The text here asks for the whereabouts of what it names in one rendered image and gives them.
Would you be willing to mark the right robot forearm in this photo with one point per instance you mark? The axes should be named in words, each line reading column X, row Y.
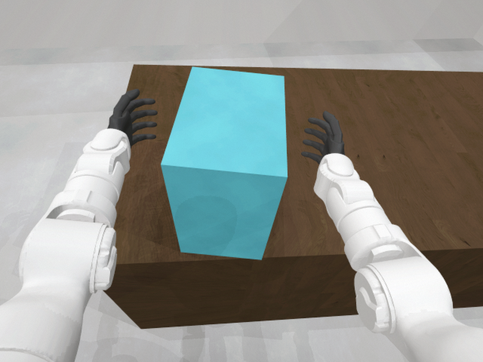
column 367, row 233

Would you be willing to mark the right robot hand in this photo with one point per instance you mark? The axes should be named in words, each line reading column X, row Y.
column 332, row 139

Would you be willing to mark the right robot upper arm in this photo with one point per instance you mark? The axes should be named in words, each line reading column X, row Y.
column 407, row 301

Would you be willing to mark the left robot forearm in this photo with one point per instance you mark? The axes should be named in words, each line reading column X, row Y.
column 94, row 186

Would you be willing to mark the left robot upper arm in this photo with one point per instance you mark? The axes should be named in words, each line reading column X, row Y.
column 65, row 263

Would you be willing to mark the carton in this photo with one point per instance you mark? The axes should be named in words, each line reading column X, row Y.
column 225, row 164

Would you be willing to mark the left robot hand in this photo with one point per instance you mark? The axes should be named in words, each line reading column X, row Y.
column 123, row 116

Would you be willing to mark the pedestal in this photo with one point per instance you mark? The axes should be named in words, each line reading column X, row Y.
column 415, row 137

